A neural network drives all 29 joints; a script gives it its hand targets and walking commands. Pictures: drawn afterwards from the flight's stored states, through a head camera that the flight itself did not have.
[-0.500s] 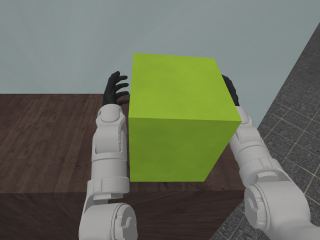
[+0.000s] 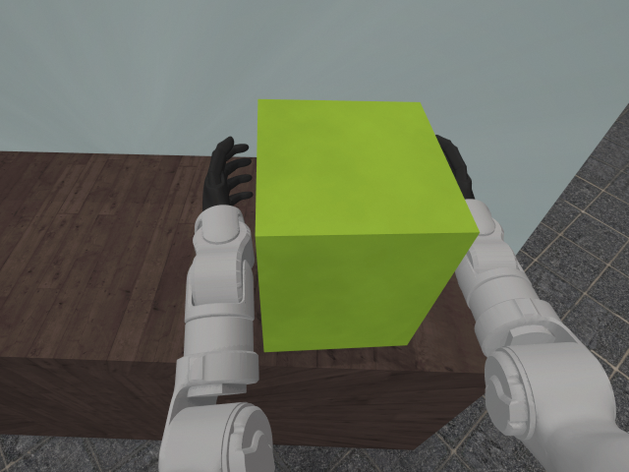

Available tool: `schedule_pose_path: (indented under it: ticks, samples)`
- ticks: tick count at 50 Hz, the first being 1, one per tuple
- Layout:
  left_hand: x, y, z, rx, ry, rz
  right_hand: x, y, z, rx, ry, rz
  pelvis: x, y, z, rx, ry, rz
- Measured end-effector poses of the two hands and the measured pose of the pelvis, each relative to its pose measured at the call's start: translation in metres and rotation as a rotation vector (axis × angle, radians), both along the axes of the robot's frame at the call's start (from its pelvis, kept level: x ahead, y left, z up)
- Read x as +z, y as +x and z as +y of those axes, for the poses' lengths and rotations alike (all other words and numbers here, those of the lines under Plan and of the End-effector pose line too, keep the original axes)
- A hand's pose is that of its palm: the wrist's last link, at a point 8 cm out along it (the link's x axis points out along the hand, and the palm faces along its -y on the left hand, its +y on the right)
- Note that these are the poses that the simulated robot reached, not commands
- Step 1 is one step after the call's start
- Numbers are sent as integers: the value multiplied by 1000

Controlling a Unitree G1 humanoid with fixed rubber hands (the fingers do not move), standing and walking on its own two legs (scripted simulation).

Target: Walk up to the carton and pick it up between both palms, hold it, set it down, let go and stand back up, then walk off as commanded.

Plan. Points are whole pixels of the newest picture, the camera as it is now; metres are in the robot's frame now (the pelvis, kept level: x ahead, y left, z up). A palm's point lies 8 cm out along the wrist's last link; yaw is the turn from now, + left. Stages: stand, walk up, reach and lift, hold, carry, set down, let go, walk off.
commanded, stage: set down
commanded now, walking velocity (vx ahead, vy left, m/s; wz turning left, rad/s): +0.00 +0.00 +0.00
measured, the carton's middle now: (338, 232) +0.39 +0.05 +0.08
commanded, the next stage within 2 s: none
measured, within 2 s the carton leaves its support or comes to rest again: rests again in 1.34 s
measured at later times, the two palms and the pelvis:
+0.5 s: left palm (240, 218) +0.39 +0.19 +0.08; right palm (440, 206) +0.49 -0.09 +0.05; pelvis +0.01 -0.01 +0.00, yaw +0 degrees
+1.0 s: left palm (230, 239) +0.36 +0.20 +0.07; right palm (433, 207) +0.48 -0.08 +0.06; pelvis -0.01 -0.01 -0.01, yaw +0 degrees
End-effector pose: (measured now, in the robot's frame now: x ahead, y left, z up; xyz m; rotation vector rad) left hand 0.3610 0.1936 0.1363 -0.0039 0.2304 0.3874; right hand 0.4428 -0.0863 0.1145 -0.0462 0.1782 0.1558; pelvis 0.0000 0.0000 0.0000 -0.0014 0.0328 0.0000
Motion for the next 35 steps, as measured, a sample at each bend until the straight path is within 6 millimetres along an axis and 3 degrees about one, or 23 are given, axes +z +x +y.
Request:
schedule_pose_path:
  ticks: [13, 25, 35]
  samples:
    - [-32, 14, -4, 40, 8, 33, -40, 24, -1, 34, 41, 42, 0, 9, -12, -3, 8, 104]
    - [-56, 30, -6, 46, 27, 25, -63, 43, -2, 39, 76, 35, -3, 14, -15, 0, 11, 255]
    - [-67, 23, 2, 51, 21, 6, -64, 41, 7, 46, 85, -5, -6, 4, -10, 1, 4, 306]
